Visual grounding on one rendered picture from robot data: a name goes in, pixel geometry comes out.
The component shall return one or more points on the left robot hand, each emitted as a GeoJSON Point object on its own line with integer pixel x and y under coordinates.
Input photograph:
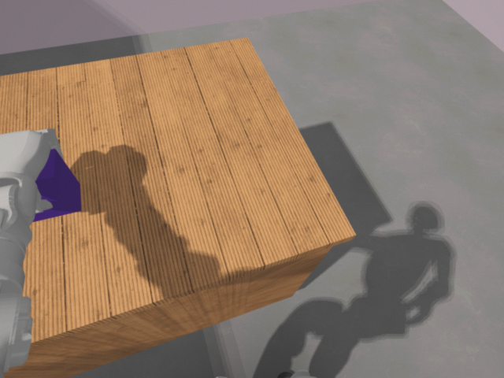
{"type": "Point", "coordinates": [26, 152]}

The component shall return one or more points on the sponge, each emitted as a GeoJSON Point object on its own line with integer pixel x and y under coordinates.
{"type": "Point", "coordinates": [57, 185]}

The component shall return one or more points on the left robot upper arm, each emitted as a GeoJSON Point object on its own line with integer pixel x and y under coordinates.
{"type": "Point", "coordinates": [15, 330]}

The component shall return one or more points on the robot left forearm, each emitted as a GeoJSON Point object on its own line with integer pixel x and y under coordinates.
{"type": "Point", "coordinates": [18, 196]}

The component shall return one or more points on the table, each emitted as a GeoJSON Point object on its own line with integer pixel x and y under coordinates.
{"type": "Point", "coordinates": [200, 201]}

